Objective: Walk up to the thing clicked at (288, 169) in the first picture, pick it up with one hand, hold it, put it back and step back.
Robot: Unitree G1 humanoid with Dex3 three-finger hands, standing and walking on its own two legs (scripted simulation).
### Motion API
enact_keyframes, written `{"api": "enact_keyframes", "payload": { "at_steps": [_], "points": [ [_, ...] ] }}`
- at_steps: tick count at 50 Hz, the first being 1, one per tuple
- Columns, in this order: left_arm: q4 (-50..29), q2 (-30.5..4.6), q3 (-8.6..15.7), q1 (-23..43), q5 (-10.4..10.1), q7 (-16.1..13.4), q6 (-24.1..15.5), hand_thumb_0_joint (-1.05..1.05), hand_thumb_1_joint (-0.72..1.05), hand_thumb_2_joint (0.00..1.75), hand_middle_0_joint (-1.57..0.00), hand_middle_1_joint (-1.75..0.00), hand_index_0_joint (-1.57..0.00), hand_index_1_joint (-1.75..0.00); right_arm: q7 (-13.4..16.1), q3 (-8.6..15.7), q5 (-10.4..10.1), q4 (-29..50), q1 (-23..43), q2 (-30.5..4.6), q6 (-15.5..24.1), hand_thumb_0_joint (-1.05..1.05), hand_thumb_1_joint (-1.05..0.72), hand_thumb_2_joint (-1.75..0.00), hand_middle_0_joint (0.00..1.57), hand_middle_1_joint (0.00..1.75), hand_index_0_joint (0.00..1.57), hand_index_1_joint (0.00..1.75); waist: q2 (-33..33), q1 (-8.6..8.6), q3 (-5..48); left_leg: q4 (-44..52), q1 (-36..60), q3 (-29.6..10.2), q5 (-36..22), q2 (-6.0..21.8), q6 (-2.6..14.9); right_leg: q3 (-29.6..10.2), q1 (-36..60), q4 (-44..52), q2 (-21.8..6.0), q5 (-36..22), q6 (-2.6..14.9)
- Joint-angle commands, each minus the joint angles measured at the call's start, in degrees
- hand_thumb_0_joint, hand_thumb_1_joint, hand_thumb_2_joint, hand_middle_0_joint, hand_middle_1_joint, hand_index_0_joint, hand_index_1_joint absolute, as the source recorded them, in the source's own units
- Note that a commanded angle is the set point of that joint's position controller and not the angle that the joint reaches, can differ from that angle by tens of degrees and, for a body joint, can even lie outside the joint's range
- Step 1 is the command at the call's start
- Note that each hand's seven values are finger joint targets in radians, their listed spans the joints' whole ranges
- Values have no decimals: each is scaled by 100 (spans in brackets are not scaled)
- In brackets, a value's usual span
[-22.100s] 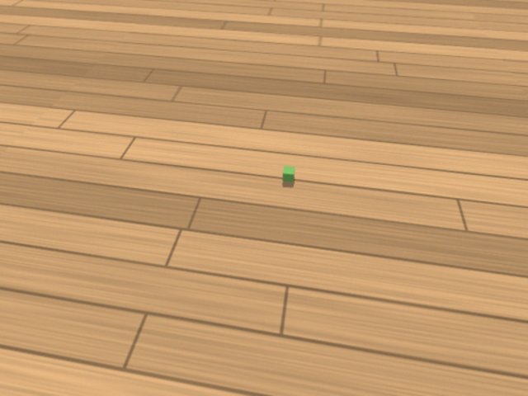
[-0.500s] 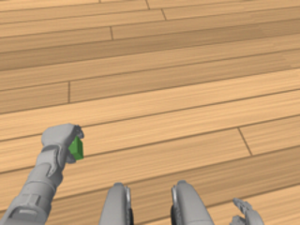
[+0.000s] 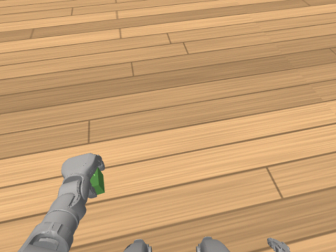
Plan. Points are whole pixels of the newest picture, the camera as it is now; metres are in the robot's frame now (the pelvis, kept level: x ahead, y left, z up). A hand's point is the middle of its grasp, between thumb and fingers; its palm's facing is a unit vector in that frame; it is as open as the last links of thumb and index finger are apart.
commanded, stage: hold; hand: left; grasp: from above
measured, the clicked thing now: (91, 182) +0.33 +0.23 -0.12
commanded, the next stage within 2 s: crouch in 2.00 s
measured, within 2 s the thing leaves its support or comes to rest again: neither
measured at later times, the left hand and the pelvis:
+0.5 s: hand (83, 169) +0.34 +0.23 -0.04, palm faces -0.43 -0.10 -0.90, open 8.6 cm; pelvis +0.03 +0.00 +0.03, yaw +0 degrees
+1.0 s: hand (83, 171) +0.32 +0.22 -0.01, palm faces -0.43 -0.09 -0.90, open 8.6 cm; pelvis +0.02 -0.01 +0.04, yaw +0 degrees
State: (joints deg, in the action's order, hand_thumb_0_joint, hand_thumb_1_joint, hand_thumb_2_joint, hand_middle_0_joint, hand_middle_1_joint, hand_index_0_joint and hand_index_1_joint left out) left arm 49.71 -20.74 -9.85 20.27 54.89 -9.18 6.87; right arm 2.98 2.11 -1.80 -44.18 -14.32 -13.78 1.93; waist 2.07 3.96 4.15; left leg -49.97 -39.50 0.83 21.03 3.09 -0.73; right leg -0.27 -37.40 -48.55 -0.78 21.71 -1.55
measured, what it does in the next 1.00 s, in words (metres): stands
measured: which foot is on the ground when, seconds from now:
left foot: down 0.00-1.00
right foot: down 0.00-1.00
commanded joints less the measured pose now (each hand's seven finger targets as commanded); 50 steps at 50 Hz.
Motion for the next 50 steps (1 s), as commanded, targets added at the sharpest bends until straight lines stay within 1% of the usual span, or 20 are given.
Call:
{"api": "enact_keyframes", "payload": {
  "at_steps": [1, 5, 7, 10, 12, 15, 18, 19, 23, 29, 30, 32, 33, 38, 40, 41, 43, 44, 49, 50],
  "points": [
    [-1179, -1267, 422, 1849, 14, -227, -42, 0, 78, 50, -112, -41, -114, -39, 22, 260, -25, 557, -59, -857, 169, 0, -88, -89, 20, 30, 20, 30, 48, -94, 1874, 967, 1633, -42, -1122, -324, 71, 15, 1037, 1082, 237, -1146, 146],
    [-1108, -1056, 301, 1819, 23, -202, -46, 0, 79, 49, -113, -41, -114, -40, 5, 270, -43, 522, -43, -849, 148, 0, -87, -89, 20, 30, 20, 30, 0, -37, 1716, 1178, 1860, -16, -1252, -318, 56, 23, 1124, 1229, 249, -1269, 150],
    [-1186, -1221, 382, 1855, 103, -199, -46, 0, 76, 44, -110, -39, -112, -37, -6, 287, -43, 506, -40, -859, 127, 0, -88, -89, 20, 30, 20, 30, 98, -133, 1769, 1236, 1949, -7, -1521, -333, 46, 10, 1265, 1262, 243, -1507, 155],
    [-1268, -1129, 286, 1936, 128, -118, -82, 0, 78, 44, -112, -37, -114, -35, -18, 300, -55, 528, 23, -865, 109, 0, -88, -89, 20, 30, 20, 30, 101, -106, 1717, 1340, 2071, 33, -1549, -356, 48, -9, 1418, 1388, 239, -1549, 153],
    [-1283, -1233, 359, 1857, 131, -91, -88, 0, 77, 44, -112, -37, -113, -35, -32, 313, -56, 524, 47, -897, 95, 0, -88, -89, 20, 30, 20, 30, 146, -175, 1781, 1428, 2281, 27, -1742, -341, 23, 33, 1497, 1411, 248, -1652, 171],
    [-1236, -1066, 283, 1809, 139, -55, -81, 0, 75, 42, -110, -35, -112, -34, -57, 321, -58, 553, 45, -887, 74, 0, -88, -89, 20, 30, 20, 30, 34, -150, 1638, 1492, 2324, 26, -1901, -328, 30, 39, 1540, 1462, 263, -1791, 172],
    [-1295, -1189, 343, 1819, 141, -24, -72, 0, 76, 45, -112, -37, -113, -35, -77, 333, -54, 596, 98, -896, 41, 0, -88, -89, 20, 30, 20, 30, 70, -213, 1713, 1517, 2455, 79, -2145, -352, 46, 30, 1752, 1535, 243, -2065, 148],
    [-1281, -1107, 278, 1822, 149, 13, -70, 0, 76, 44, -111, -36, -113, -35, -86, 332, -63, 643, 84, -918, 32, 0, -88, -89, 20, 30, 20, 30, -47, -149, 1602, 1572, 2438, 72, -2063, -352, 50, 38, 1745, 1566, 242, -1990, 146],
    [-1540, -1148, 316, 1867, 137, 81, -92, 0, 75, 45, -112, -34, -113, -34, -110, 342, -65, 697, 126, -914, -1, 0, -88, -89, 20, 30, 20, 30, 91, -238, 1610, 1714, 2620, 45, -2092, -322, 17, 72, 1791, 1637, 259, -1910, 177],
    [-1554, -1180, 337, 1700, 211, 225, -99, 0, 76, 45, -112, -36, -113, -35, -127, 344, -72, 804, 160, -899, -70, 0, -88, -89, 20, 30, 20, 30, 5, -265, 1516, 1776, 2650, 98, -2262, -346, 66, 40, 1989, 1762, 245, -2157, 153],
    [-1846, -1206, 347, 1851, 182, 224, -107, 0, 75, 47, -112, -36, -113, -35, -129, 340, -75, 851, 206, -905, -90, 0, -88, -89, 20, 30, 20, 30, 48, -302, 1612, 1823, 2736, 105, -2214, -346, 55, 35, 2078, 1801, 237, -2117, 151],
    [-1632, -1120, 322, 1714, 184, 225, -60, 0, 77, 46, -112, -37, -113, -36, -136, 320, -75, 837, 197, -892, -97, 0, -88, -89, 20, 30, 20, 30, -24, -223, 1390, 1884, 2646, 113, -2087, -346, 66, 15, 2031, 1846, 235, -2030, 152],
    [-1827, -1165, 320, 1852, 179, 236, -72, 0, 77, 47, -114, -35, -114, -35, -134, 318, -78, 867, 274, -886, -106, 0, -88, -89, 20, 30, 20, 30, 84, -295, 1417, 1941, 2724, 112, -2050, -344, 55, 35, 2061, 1888, 229, -1976, 157],
    [-1805, -1235, 380, 1633, 188, 322, -62, 0, 79, 46, -115, -37, -116, -36, -132, 304, -94, 944, 363, -882, -139, 0, -88, -89, 20, 30, 20, 30, -33, -314, 1312, 2045, 2728, 146, -1823, -367, 96, 4, 2125, 2025, 207, -1786, 138],
    [-1864, -1083, 281, 1600, 170, 362, -52, 0, 78, 48, -115, -37, -115, -37, -141, 293, -98, 960, 394, -867, -150, 0, -89, -90, 20, 30, 20, 30, -95, -311, 1292, 2078, 2746, 138, -1847, -365, 100, 6, 2173, 2049, 205, -1807, 133],
    [-2067, -1224, 377, 1707, 177, 365, -56, 0, 79, 47, -113, -38, -114, -37, -129, 299, -97, 959, 388, -859, -160, 0, -89, -89, 20, 30, 20, 30, -42, -331, 1421, 2066, 2807, 138, -1897, -366, 109, -8, 2178, 2057, 205, -1874, 126],
    [-2002, -1173, 366, 1541, 185, 400, -44, 0, 81, 48, -117, -37, -117, -37, -125, 296, -101, 970, 406, -843, -174, 0, -89, -90, 20, 30, 20, 30, -147, -333, 1404, 2066, 2837, 172, -1977, -378, 137, -9, 2243, 2075, 189, -2000, 102],
    [-2144, -1243, 364, 1730, 185, 404, -55, 0, 81, 49, -117, -37, -117, -37, -120, 295, -106, 978, 451, -864, -183, 0, -89, -90, 20, 30, 20, 30, -70, -335, 1475, 2096, 2905, 167, -1979, -379, 119, -6, 2263, 2094, 188, -1976, 112],
    [-2147, -1185, 344, 1657, 168, 471, -51, 0, 82, 45, -115, -38, -117, -37, -106, 268, -117, 1003, 513, -851, -191, 0, -89, -89, 20, 30, 20, 30, -133, -318, 1254, 2224, 2884, 166, -1701, -372, 134, -13, 2188, 2211, 192, -1677, 126],
    [-2109, -1229, 368, 1574, 206, 489, -43, 0, 79, 45, -115, -36, -116, -35, -110, 272, -124, 1019, 532, -839, -200, 0, -89, -90, 20, 30, 20, 30, -49, -370, 1243, 2246, 2896, 184, -1735, -376, 129, 0, 2231, 2226, 183, -1700, 132]
  ]
}}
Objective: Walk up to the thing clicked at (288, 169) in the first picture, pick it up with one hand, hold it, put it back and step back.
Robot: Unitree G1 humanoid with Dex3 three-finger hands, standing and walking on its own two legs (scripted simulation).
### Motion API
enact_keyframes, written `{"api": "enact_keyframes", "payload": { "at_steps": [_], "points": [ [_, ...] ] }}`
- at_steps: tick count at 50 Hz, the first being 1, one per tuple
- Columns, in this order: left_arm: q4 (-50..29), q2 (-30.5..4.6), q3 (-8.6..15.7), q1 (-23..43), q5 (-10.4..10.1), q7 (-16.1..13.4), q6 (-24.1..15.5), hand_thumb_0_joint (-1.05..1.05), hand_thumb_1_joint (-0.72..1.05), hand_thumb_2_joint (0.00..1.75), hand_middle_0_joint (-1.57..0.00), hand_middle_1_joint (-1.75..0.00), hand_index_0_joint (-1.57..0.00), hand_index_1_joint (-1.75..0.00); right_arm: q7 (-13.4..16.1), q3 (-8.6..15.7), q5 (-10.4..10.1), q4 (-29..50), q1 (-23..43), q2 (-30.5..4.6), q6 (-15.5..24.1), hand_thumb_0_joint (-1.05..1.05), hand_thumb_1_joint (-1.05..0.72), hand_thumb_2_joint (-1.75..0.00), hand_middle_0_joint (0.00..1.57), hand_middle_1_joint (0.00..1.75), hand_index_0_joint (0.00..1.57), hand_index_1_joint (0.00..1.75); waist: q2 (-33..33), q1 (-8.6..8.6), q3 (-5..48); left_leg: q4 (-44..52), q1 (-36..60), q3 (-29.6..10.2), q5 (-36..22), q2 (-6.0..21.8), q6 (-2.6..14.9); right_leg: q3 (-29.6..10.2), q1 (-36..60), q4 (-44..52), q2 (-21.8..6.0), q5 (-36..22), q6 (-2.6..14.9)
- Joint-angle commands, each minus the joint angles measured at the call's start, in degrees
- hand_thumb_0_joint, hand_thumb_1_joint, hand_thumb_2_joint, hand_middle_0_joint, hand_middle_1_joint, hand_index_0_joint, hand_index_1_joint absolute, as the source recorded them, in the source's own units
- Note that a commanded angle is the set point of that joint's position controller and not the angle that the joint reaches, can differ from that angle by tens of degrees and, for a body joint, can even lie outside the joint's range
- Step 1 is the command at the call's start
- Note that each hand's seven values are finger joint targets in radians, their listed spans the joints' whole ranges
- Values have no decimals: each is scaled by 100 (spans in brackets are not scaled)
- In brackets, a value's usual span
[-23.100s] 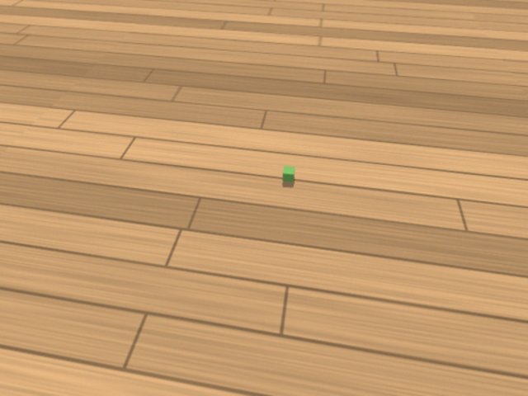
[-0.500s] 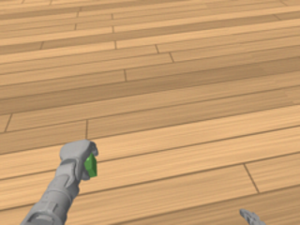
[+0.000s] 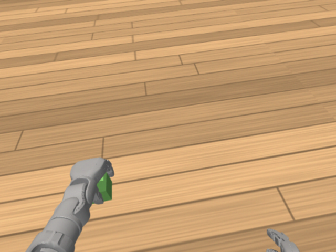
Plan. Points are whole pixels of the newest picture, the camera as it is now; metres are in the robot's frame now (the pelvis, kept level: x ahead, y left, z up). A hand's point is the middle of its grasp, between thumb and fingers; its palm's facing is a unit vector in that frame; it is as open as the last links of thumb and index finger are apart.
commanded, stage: hold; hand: left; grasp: from above
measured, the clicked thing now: (99, 188) +0.31 +0.23 -0.08
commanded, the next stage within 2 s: crouch in 1.00 s
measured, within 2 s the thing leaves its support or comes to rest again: neither
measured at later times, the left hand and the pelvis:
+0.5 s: hand (92, 187) +0.29 +0.23 -0.04, palm faces -0.44 -0.09 -0.89, open 8.6 cm; pelvis -0.01 +0.00 +0.00, yaw +0 degrees
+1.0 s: hand (93, 187) +0.29 +0.22 -0.03, palm faces -0.43 -0.09 -0.90, open 8.6 cm; pelvis +0.00 +0.00 +0.01, yaw +0 degrees
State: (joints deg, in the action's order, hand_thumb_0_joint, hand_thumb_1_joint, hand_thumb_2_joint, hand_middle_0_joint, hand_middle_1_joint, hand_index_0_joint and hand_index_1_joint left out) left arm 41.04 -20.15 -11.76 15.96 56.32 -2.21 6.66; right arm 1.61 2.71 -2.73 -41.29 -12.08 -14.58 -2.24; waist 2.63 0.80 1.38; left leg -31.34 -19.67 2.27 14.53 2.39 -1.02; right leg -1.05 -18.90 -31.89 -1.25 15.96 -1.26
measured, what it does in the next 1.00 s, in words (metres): stands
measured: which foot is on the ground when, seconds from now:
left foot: down 0.00-1.00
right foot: down 0.00-1.00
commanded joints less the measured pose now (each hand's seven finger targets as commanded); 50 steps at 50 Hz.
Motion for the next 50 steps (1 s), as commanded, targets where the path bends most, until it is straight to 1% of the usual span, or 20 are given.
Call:
{"api": "enact_keyframes", "payload": {
  "at_steps": [1, 9, 13, 15, 17, 20, 21, 23, 25, 30, 31, 32, 34, 35, 37, 42, 43, 45, 46, 50],
  "points": [
    [-1281, -1274, 557, 1986, 57, -187, -14, 0, 80, 45, -115, -38, -116, -36, 27, 198, -35, 758, 332, -746, 205, 0, -89, -90, 20, 30, 20, 30, -138, -69, 1490, 390, 890, 30, -1064, -305, 159, 79, 398, 584, 232, -1081, 104],
    [-1362, -1245, 537, 1959, 75, -111, 11, 0, 79, 47, -115, -37, -116, -37, 31, 178, -45, 796, 440, -744, 201, 0, -89, -90, 20, 30, 20, 30, -71, -38, 1393, 537, 1039, 4, -1032, -256, 124, 124, 387, 635, 272, -974, 143],
    [-1522, -1301, 617, 1918, 37, -85, 8, 0, 80, 47, -115, -39, -117, -38, 30, 167, -47, 825, 486, -737, 213, 0, -89, -90, 20, 30, 20, 30, -79, -112, 1389, 556, 1033, 32, -952, -278, 143, 102, 472, 713, 247, -898, 129],
    [-1504, -1180, 465, 1975, 14, -26, 13, 0, 82, 48, -116, -40, -118, -39, 37, 152, -49, 831, 523, -708, 220, 0, -89, -90, 20, 30, 20, 30, -119, -73, 1377, 577, 1072, 33, -919, -273, 149, 105, 444, 737, 251, -875, 124],
    [-1460, -1327, 605, 1827, 23, 15, 11, 0, 80, 46, -116, -37, -117, -36, 51, 156, -66, 840, 509, -741, 220, 0, -89, -90, 20, 30, 20, 30, -144, -100, 1350, 577, 1044, 42, -1004, -290, 161, 87, 463, 737, 241, -969, 114],
    [-1651, -1306, 545, 1891, 3, 104, -45, 0, 80, 46, -115, -38, -116, -37, 57, 146, -62, 868, 559, -726, 225, 0, -90, -90, 20, 30, 20, 30, -149, -109, 1397, 614, 1108, 16, -1019, -270, 153, 117, 516, 740, 254, -944, 131],
    [-1637, -1339, 617, 1823, 22, 103, -41, 0, 79, 45, -115, -38, -116, -37, 60, 146, -61, 884, 555, -716, 219, 0, -89, -90, 20, 30, 20, 30, -101, -134, 1401, 633, 1122, 17, -1035, -266, 152, 119, 528, 746, 256, -956, 137],
    [-1664, -1228, 527, 1870, 32, 101, -49, 0, 78, 45, -114, -37, -115, -36, 63, 138, -65, 882, 560, -687, 216, 0, -90, -90, 20, 30, 20, 30, -149, -107, 1415, 601, 1139, 34, -1110, -292, 164, 101, 518, 741, 240, -1061, 123],
    [-1786, -1409, 638, 2008, 43, 84, -72, 0, 78, 45, -113, -40, -114, -38, 73, 137, -61, 861, 543, -704, 217, 0, -89, -90, 20, 30, 20, 30, -38, -126, 1497, 607, 1200, 38, -1198, -279, 151, 110, 548, 747, 250, -1118, 131],
    [-1651, -1206, 509, 1863, 60, 80, -30, 0, 76, 45, -112, -39, -114, -38, 69, 128, -64, 851, 570, -688, 214, 0, -90, -90, 20, 30, 20, 30, -159, -110, 1321, 664, 1160, 9, -1102, -262, 139, 138, 487, 787, 264, -996, 146],
    [-1581, -1220, 561, 1683, 55, 80, -27, 0, 76, 44, -112, -38, -113, -37, 60, 143, -66, 870, 580, -715, 213, 0, -89, -90, 20, 30, 20, 30, -191, -127, 1315, 679, 1186, 11, -1077, -264, 141, 139, 537, 793, 260, -960, 151],
    [-1735, -1360, 655, 1779, 61, 76, -38, 0, 76, 46, -113, -36, -114, -36, 62, 150, -63, 875, 589, -707, 206, 0, -90, -90, 20, 30, 20, 30, -57, -167, 1383, 667, 1189, 22, -1118, -277, 137, 127, 555, 794, 242, -1006, 150],
    [-1685, -1297, 568, 1920, 79, 89, -40, 0, 75, 46, -112, -39, -113, -38, 58, 143, -57, 850, 578, -705, 209, 0, -90, -90, 20, 30, 20, 30, -122, -113, 1452, 657, 1247, 16, -1215, -267, 144, 128, 580, 761, 247, -1120, 147],
    [-1795, -1421, 644, 2031, 86, 90, -54, 0, 74, 46, -112, -37, -113, -36, 58, 161, -58, 843, 568, -733, 200, 0, -90, -90, 20, 30, 20, 30, 36, -119, 1508, 638, 1302, 27, -1282, -275, 134, 112, 583, 763, 236, -1195, 143],
    [-1665, -1292, 581, 2003, 47, 86, -48, 0, 77, 47, -114, -40, -115, -39, 60, 142, -62, 834, 537, -705, 198, 0, -90, -90, 20, 30, 20, 30, -103, -118, 1473, 642, 1277, 14, -1327, -255, 138, 141, 568, 747, 261, -1224, 142],
    [-1621, -1240, 531, 1829, 63, 95, -77, 0, 77, 43, -114, -37, -115, -36, 52, 160, -55, 860, 547, -723, 197, 0, -90, -90, 20, 30, 20, 30, -107, -124, 1425, 659, 1247, 17, -1300, -271, 143, 135, 601, 783, 240, -1198, 149],
    [-1824, -1377, 650, 1967, 61, 81, -95, 0, 78, 45, -115, -38, -116, -37, 56, 159, -59, 879, 574, -704, 193, 0, -90, -90, 20, 30, 20, 30, 2, -193, 1505, 667, 1279, 31, -1296, -283, 139, 133, 622, 803, 234, -1192, 149],
    [-1574, -1242, 559, 1795, 71, 63, -45, 0, 78, 45, -115, -38, -116, -37, 54, 137, -49, 855, 562, -691, 177, 0, -90, -90, 20, 30, 20, 30, -166, -104, 1381, 657, 1259, 32, -1292, -274, 150, 132, 568, 819, 238, -1200, 131],
    [-1761, -1263, 564, 2016, 82, 45, -60, 0, 80, 46, -116, -37, -117, -36, 51, 153, -54, 874, 540, -694, 178, 0, -89, -90, 20, 30, 20, 30, -134, -95, 1425, 664, 1257, 50, -1246, -285, 167, 118, 584, 835, 223, -1208, 120],
    [-1656, -1289, 598, 1871, 73, 26, -42, 0, 79, 43, -113, -39, -115, -37, 48, 143, -51, 884, 578, -692, 173, 0, -89, -90, 20, 30, 20, 30, -50, -161, 1399, 696, 1202, 70, -1093, -290, 155, 111, 600, 869, 213, -1017, 136]
  ]
}}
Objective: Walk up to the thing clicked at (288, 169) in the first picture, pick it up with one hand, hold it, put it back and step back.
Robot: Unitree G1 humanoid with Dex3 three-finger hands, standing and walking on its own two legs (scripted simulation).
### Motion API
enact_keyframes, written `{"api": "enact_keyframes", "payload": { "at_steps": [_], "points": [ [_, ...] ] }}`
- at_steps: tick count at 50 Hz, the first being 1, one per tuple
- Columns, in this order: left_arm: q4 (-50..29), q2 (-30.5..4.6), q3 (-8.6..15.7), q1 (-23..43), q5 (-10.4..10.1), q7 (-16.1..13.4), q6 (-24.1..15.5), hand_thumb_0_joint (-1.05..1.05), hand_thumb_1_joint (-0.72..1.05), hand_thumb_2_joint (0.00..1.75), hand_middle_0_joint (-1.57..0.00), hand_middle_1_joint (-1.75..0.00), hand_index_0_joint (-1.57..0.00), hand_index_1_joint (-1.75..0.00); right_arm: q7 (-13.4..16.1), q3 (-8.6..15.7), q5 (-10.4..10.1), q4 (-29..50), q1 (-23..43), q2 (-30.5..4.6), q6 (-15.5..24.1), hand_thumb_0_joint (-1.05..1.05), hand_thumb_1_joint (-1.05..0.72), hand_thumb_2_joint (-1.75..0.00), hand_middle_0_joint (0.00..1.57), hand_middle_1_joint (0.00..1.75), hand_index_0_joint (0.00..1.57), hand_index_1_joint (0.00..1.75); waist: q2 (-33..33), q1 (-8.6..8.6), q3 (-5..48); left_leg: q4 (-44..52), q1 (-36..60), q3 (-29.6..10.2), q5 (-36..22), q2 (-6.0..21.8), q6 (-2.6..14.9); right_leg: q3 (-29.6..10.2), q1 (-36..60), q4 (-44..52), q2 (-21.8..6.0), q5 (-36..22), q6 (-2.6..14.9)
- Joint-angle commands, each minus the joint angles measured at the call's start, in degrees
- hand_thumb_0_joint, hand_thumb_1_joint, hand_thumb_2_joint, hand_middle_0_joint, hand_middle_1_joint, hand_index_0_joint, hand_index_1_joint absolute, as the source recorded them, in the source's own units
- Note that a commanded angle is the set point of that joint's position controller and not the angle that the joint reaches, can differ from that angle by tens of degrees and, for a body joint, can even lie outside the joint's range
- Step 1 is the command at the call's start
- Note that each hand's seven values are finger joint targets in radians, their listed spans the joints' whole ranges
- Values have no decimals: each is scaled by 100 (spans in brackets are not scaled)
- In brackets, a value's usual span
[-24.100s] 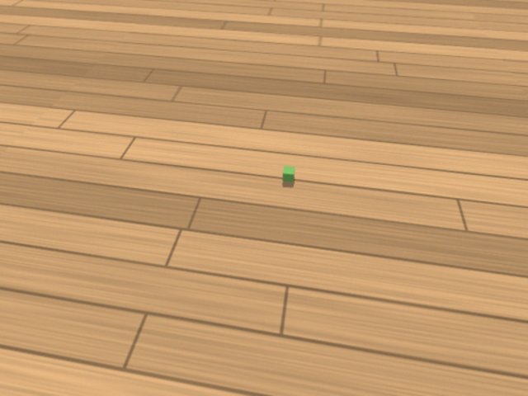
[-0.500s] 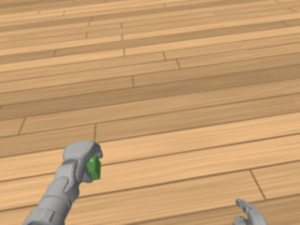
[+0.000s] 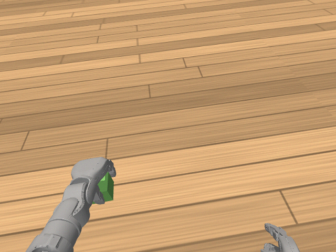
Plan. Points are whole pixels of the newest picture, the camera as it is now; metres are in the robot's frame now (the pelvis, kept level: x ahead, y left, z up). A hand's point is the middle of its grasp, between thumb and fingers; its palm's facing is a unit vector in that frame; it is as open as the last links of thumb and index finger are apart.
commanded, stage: crouch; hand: left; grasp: from above
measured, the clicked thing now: (100, 188) +0.30 +0.23 -0.07
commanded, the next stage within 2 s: none
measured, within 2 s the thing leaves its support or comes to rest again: neither
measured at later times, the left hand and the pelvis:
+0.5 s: hand (102, 198) +0.29 +0.23 -0.12, palm faces -0.47 -0.04 -0.88, open 8.6 cm; pelvis -0.01 +0.00 -0.02, yaw +1 degrees
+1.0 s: hand (121, 201) +0.37 +0.25 -0.36, palm faces -0.43 -0.03 -0.90, open 8.6 cm; pelvis -0.06 +0.01 -0.23, yaw -1 degrees
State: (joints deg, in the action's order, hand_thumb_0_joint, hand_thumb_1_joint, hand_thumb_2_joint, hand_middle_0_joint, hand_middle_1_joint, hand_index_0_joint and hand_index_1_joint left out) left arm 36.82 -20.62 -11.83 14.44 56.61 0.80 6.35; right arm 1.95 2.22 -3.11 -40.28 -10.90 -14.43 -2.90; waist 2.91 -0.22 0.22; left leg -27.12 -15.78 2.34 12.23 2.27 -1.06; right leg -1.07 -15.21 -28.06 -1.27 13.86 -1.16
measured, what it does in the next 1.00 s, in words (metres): lowers itself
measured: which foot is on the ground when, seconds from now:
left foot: down 0.00-1.00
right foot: down 0.00-1.00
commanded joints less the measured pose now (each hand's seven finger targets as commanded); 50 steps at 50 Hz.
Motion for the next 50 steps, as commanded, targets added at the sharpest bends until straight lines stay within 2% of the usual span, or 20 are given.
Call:
{"api": "enact_keyframes", "payload": {
  "at_steps": [1, 4, 5, 6, 8, 13, 17, 19, 24, 25, 28, 29, 30, 31, 33, 35, 39, 41, 48, 50],
  "points": [
    [-1134, -1206, 592, 1937, 53, -274, 2, 0, 79, 43, -113, -40, -115, -38, 18, 185, -15, 781, 463, -694, 241, 0, -89, -90, 20, 30, 20, 30, -195, -56, 1436, 282, 759, 47, -835, -270, 168, 129, 200, 487, 228, -762, 124],
    [-1190, -1174, 588, 1819, 37, -256, -4, 0, 79, 45, -114, -39, -116, -38, 15, 206, -22, 793, 474, -697, 231, 0, -89, -90, 20, 30, 20, 30, -170, -76, 1537, 253, 800, 48, -957, -273, 162, 131, 284, 453, 221, -877, 124],
    [-1161, -1201, 627, 1778, 61, -265, 0, 0, 86, 39, -114, -45, -119, -40, 19, 219, -29, 784, 458, -712, 229, 0, -90, -91, 20, 30, 20, 30, -169, -67, 1520, 262, 794, 48, -1004, -269, 156, 132, 272, 417, 234, -934, 134],
    [-1265, -1294, 650, 1928, 71, -268, -30, 0, 78, 42, -106, -39, -111, -36, 20, 220, -14, 774, 455, -717, 224, 0, -86, -89, 20, 30, 20, 30, -171, -50, 1527, 235, 808, 45, -1026, -270, 166, 128, 274, 439, 224, -960, 123],
    [-1141, -1212, 598, 1934, 86, -297, -70, 0, 81, 46, -117, -34, -118, -34, 25, 200, -15, 764, 452, -697, 226, 0, -88, -89, 20, 30, 20, 30, -225, -18, 1420, 254, 765, 29, -961, -272, 161, 129, 204, 443, 229, -895, 131],
    [-569, -1090, 561, 1784, 164, -539, -277, 0, 84, 47, -119, -34, -120, -34, 15, 236, 8, 706, 315, -735, 221, 0, -88, -89, 20, 30, 20, 30, -436, 90, 1123, 176, 534, 12, -677, -287, 171, 126, -87, 416, 214, -643, 133],
    [42, -1009, 530, 2157, 313, -1011, -462, 0, 83, 46, -118, -34, -119, -33, -18, 284, 87, 518, 111, -749, 182, 0, -88, -89, 20, 30, 20, 30, -421, 253, 1173, -96, 345, 0, -556, -304, 144, 122, -449, 191, 185, -562, 130],
    [400, -1123, 600, 2399, 420, -1320, -494, 0, 84, 46, -119, -34, -120, -33, -53, 302, 130, 378, -44, -800, 171, 0, -88, -89, 20, 30, 20, 30, -410, 338, 1319, -409, 107, -3, -540, -294, 137, 110, -745, -76, 174, -583, 125],
    [1281, -920, 550, 2948, 646, -1892, -611, 0, 86, 50, -121, -37, -122, -36, -130, 387, 253, 136, -410, -839, 236, 0, -87, -89, 20, 30, 20, 30, -210, 496, 1982, -1660, -1026, -6, -427, -265, 74, 103, -1790, -1256, 186, -533, 162],
    [1359, -1052, 644, 3163, 709, -1993, -660, 0, 86, 48, -119, -38, -121, -36, -139, 410, 277, 123, -474, -856, 264, 0, -88, -89, 20, 30, 20, 30, -39, 508, 2141, -1965, -1271, -4, -393, -245, 52, 106, -2140, -1555, 198, -493, 182],
    [1864, -1050, 718, 3409, 872, -2313, -672, 0, 84, 46, -117, -38, -119, -36, -162, 458, 348, 148, -647, -917, 328, 0, -88, -89, 20, 30, 20, 30, 14, 567, 2555, -2723, -2012, -54, -207, -205, 76, 161, -2919, -2286, 219, -291, 217],
    [2025, -1096, 760, 3568, 892, -2413, -656, 0, 84, 48, -118, -40, -120, -38, -165, 449, 367, 141, -700, -932, 349, 0, -88, -89, 20, 30, 20, 30, 39, 616, 2650, -2959, -2323, -76, -157, -201, 93, 169, -3143, -2512, 217, -246, 221],
    [1920, -1171, 834, 3794, 851, -2505, -661, 0, 82, 47, -116, -40, -118, -38, -152, 474, 382, 172, -704, -939, 379, 0, -88, -89, 20, 30, 20, 30, 291, 538, 2907, -3145, -2410, -92, -83, -184, 61, 202, -3421, -2759, 241, -144, 255],
    [2124, -1289, 906, 3834, 857, -2570, -633, 0, 82, 47, -116, -38, -118, -36, -139, 467, 404, 153, -744, -951, 392, 0, -88, -89, 20, 30, 20, 30, 313, 571, 3049, -3330, -2579, -122, -48, -162, 70, 234, -3653, -2972, 254, -76, 266],
    [2613, -1138, 860, 3727, 814, -2624, -573, 0, 79, 47, -115, -36, -116, -35, -123, 481, 436, 134, -785, -972, 440, 0, -88, -89, 20, 30, 20, 30, 181, 671, 3064, -3737, -3236, -159, 207, -164, 111, 287, -4129, -3361, 272, 137, 283],
    [2360, -1579, 1044, 4282, 798, -2665, -596, 0, 78, 48, -114, -35, -115, -34, -94, 495, 471, 103, -818, -1000, 491, 0, -87, -89, 20, 30, 20, 30, 452, 665, 3546, -4136, -3647, -185, 464, -151, 112, 302, -4551, -3793, 279, 349, 307],
    [2654, -1549, 1129, 4328, 712, -2667, -486, 0, 75, 46, -112, -34, -113, -33, -71, 488, 527, 80, -841, -1012, 539, 0, -87, -89, 20, 30, 20, 30, 488, 748, 3952, -4713, -4397, -268, 828, -120, 122, 355, -5190, -4469, 282, 635, 321],
    [2755, -1758, 1271, 4346, 664, -2644, -448, 0, 73, 46, -110, -36, -112, -35, -64, 484, 569, 65, -885, -1047, 561, 0, -88, -89, 20, 30, 20, 30, 447, 748, 4042, -4899, -4667, -357, 1083, -97, 118, 411, -5503, -4741, 259, 863, 325],
    [2824, -2248, 1501, 4915, 821, -2438, -659, 0, 73, 42, -112, -32, -113, -31, -143, 430, 662, -11, -942, -1094, 643, 0, -88, -89, 20, 30, 20, 30, 645, 913, 4395, -5870, -5575, -502, 1565, -101, 148, 508, -6800, -5735, 263, 1382, 368],
    [2785, -2165, 1448, 5212, 819, -2427, -776, 0, 74, 42, -112, -32, -113, -31, -177, 385, 686, -61, -974, -1071, 692, 0, -88, -89, 20, 30, 20, 30, 681, 1054, 4338, -6149, -5994, -515, 1847, -111, 163, 518, -7115, -5953, 268, 1565, 366]
  ]
}}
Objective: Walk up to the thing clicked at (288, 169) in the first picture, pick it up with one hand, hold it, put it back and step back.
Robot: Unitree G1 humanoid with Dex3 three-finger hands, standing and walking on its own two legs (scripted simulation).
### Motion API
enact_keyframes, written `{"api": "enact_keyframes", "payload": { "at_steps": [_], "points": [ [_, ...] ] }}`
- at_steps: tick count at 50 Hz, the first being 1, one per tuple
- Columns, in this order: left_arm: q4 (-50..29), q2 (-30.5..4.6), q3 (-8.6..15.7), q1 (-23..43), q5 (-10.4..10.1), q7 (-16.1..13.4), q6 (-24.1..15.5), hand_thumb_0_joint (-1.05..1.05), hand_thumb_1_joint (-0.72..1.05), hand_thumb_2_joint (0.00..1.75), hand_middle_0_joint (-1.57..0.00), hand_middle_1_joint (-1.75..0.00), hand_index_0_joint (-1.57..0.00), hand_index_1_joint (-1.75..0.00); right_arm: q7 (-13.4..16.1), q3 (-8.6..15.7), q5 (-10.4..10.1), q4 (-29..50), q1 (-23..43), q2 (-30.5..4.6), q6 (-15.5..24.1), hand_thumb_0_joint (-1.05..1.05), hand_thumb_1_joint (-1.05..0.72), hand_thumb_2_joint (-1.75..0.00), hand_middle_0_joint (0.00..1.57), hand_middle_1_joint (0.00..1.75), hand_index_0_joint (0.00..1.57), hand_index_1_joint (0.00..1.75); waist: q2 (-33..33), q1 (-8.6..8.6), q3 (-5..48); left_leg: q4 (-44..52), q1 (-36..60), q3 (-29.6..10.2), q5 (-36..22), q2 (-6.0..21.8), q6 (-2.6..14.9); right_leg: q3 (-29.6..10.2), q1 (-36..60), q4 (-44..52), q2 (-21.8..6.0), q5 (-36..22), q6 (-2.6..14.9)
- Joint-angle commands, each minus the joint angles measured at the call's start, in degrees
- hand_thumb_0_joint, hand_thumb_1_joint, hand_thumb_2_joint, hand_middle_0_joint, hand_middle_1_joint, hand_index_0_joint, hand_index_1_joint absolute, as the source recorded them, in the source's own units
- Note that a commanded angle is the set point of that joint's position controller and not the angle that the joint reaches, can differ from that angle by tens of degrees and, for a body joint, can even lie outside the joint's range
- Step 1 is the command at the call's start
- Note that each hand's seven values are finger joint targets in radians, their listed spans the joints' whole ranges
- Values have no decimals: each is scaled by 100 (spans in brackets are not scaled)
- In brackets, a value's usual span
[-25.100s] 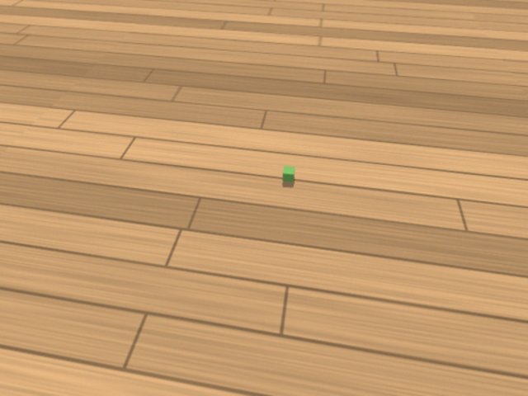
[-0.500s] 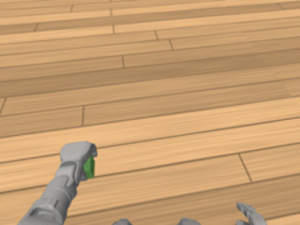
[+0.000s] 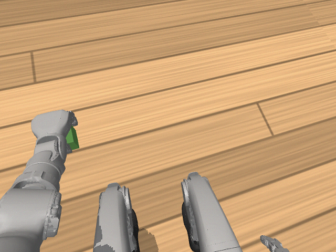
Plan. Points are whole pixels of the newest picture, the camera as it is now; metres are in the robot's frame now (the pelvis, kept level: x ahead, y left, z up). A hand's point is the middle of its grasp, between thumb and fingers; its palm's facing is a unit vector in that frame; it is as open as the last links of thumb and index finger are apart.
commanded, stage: crouch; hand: left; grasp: from above
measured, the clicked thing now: (63, 138) +0.43 +0.25 -0.17
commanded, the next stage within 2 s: lower in 1.10 s
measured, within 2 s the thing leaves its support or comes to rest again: neither
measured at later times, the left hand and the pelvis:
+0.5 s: hand (77, 141) +0.46 +0.26 -0.29, palm faces -0.44 -0.07 -0.90, open 8.6 cm; pelvis -0.01 -0.01 -0.13, yaw -3 degrees
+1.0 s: hand (83, 141) +0.48 +0.26 -0.36, palm faces -0.44 -0.07 -0.89, open 8.6 cm; pelvis -0.02 -0.01 -0.19, yaw -4 degrees
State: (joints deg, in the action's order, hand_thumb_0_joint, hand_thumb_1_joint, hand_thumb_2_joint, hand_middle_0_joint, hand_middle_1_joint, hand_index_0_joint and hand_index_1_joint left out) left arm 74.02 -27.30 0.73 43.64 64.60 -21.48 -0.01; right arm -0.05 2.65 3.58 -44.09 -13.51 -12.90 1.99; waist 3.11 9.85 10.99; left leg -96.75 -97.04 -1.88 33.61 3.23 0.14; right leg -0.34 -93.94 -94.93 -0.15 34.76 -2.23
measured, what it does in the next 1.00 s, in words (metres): lowers itself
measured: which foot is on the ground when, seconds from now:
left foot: down 0.00-1.00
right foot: down 0.00-1.00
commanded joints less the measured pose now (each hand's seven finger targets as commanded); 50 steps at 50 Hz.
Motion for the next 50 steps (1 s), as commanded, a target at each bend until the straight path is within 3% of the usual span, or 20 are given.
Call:
{"api": "enact_keyframes", "payload": {
  "at_steps": [1, 3, 4, 5, 6, 10, 13, 15, 17, 19, 22, 31, 33, 36, 39, 42, 45, 50],
  "points": [
    [-768, -1629, 277, 2283, 60, -204, -176, 0, 75, 44, -113, -33, -114, -32, -1, 354, 39, 301, -764, -1290, 235, 0, -88, -89, 20, 30, 20, 30, 521, 107, 3260, 691, 2050, -168, -164, -207, 48, 472, 524, 622, 131, -430, 456],
    [-1035, -1754, 327, 2526, 88, -229, -281, 0, 75, 41, -112, -32, -114, -30, -45, 319, 61, 283, -784, -1275, 276, 0, -88, -89, 20, 30, 20, 30, 748, 67, 3609, 439, 1972, -115, -245, -216, 50, 471, 492, 416, 141, -503, 458],
    [-843, -1828, 396, 2315, 140, -242, -285, 0, 76, 43, -113, -32, -115, -30, -76, 297, 86, 249, -830, -1303, 307, 0, -88, -89, 20, 30, 20, 30, 743, 68, 3701, 282, 2036, -117, -463, -216, 56, 486, 400, 311, 117, -649, 444],
    [-1110, -1956, 431, 2615, 150, -274, -333, 0, 76, 42, -113, -33, -115, -31, -94, 295, 101, 244, -815, -1303, 327, 0, -88, -89, 20, 30, 20, 30, 901, 48, 3925, 131, 1992, -66, -561, -216, 54, 482, 414, 201, 134, -738, 445],
    [-995, -1865, 427, 2551, 159, -289, -343, 0, 77, 45, -114, -35, -115, -33, -127, 276, 131, 207, -860, -1312, 353, 0, -88, -89, 20, 30, 20, 30, 906, 128, 3953, 14, 2059, -132, -736, -205, 47, 515, 277, 56, 107, -874, 435],
    [-1089, -2200, 584, 2811, 288, -358, -372, 0, 77, 47, -116, -32, -116, -32, -218, 247, 187, 137, -888, -1345, 358, 0, -89, -90, 20, 30, 20, 30, 1316, 53, 4245, -382, 2064, -93, -1149, -195, 31, 556, -29, -364, 135, -1127, 461],
    [-890, -2028, 508, 2885, 314, -356, -358, 0, 77, 48, -117, -31, -117, -31, -292, 229, 238, 87, -944, -1381, 365, 0, -89, -90, 20, 30, 20, 30, 1298, 198, 4092, -638, 1872, -90, -1206, -184, 35, 590, -273, -543, 127, -1194, 436],
    [-847, -2289, 622, 2950, 344, -351, -362, 0, 78, 48, -118, -31, -118, -31, -318, 225, 247, 121, -936, -1383, 345, 0, -89, -90, 20, 30, 20, 30, 1367, 155, 4056, -768, 1680, -56, -1098, -186, 36, 589, -279, -680, 138, -1140, 441],
    [-807, -2333, 625, 2930, 345, -341, -345, 0, 80, 49, -120, -32, -120, -32, -359, 216, 267, 139, -895, -1380, 331, 0, -89, -90, 20, 30, 20, 30, 1304, 132, 4027, -940, 1479, 6, -1048, -180, 60, 586, -259, -749, 159, -1156, 424],
    [-722, -2261, 580, 3010, 307, -288, -366, 0, 82, 48, -121, -31, -121, -31, -403, 182, 287, 150, -908, -1351, 327, 0, -89, -90, 20, 30, 20, 30, 1257, 251, 3906, -1111, 1269, 2, -1061, -177, 78, 590, -282, -866, 165, -1222, 399],
    [-582, -2471, 654, 2889, 334, -234, -368, 0, 78, 48, -119, -29, -118, -30, -443, 164, 287, 126, -881, -1397, 279, 0, -90, -90, 20, 30, 20, 30, 1234, 161, 3828, -1300, 1049, 27, -1142, -169, 88, 580, -370, -1031, 203, -1288, 393],
    [-383, -2623, 654, 3314, 353, -132, -543, 0, 82, 46, -119, -34, -120, -33, -575, 105, 333, 160, -877, -1497, 196, 0, -90, -90, 20, 30, 20, 30, 1432, 370, 3563, -1710, 619, -28, -946, -164, 57, 695, -863, -1574, 222, -1141, 412],
    [-357, -2842, 743, 3330, 366, -154, -582, 0, 82, 46, -120, -33, -120, -33, -581, 76, 338, 155, -871, -1502, 175, 0, -90, -90, 20, 30, 20, 30, 1292, 287, 3611, -1801, 387, 2, -852, -174, 80, 701, -789, -1625, 250, -1083, 404],
    [-255, -2864, 720, 3538, 407, -160, -632, 0, 85, 48, -121, -36, -122, -35, -601, 21, 379, 130, -920, -1540, 174, 0, -90, -90, 20, 30, 20, 30, 1281, 425, 3604, -1990, 217, 14, -760, -170, 100, 718, -830, -1707, 259, -1063, 376],
    [-143, -3105, 845, 3491, 486, -207, -649, 0, 84, 48, -120, -36, -121, -35, -612, -27, 391, 126, -902, -1562, 151, 0, -89, -90, 20, 30, 20, 30, 1444, 310, 3710, -2071, 202, 24, -766, -180, 74, 748, -899, -1872, 265, -1019, 398],
    [148, -3135, 800, 3591, 494, -248, -661, 0, 85, 48, -121, -36, -122, -35, -619, -105, 420, 121, -871, -1583, 150, 0, -90, -90, 20, 30, 20, 30, 1362, 461, 3255, -2147, -138, 14, -437, -185, 94, 798, -1138, -1929, 278, -751, 403],
    [115, -3302, 846, 3627, 514, -259, -675, 0, 83, 45, -120, -34, -121, -33, -617, -172, 436, 139, -811, -1607, 157, 0, -90, -90, 20, 30, 20, 30, 1494, 413, 3348, -2250, -51, -23, -379, -170, 82, 855, -1253, -2061, 298, -682, 421],
    [227, -3306, 827, 3673, 514, -262, -659, 0, 83, 45, -119, -35, -120, -34, -628, -268, 474, 126, -835, -1666, 168, 0, -89, -90, 20, 30, 20, 30, 1569, 539, 3172, -2375, -219, -66, -400, -174, 71, 917, -1431, -2234, 293, -730, 407]
  ]
}}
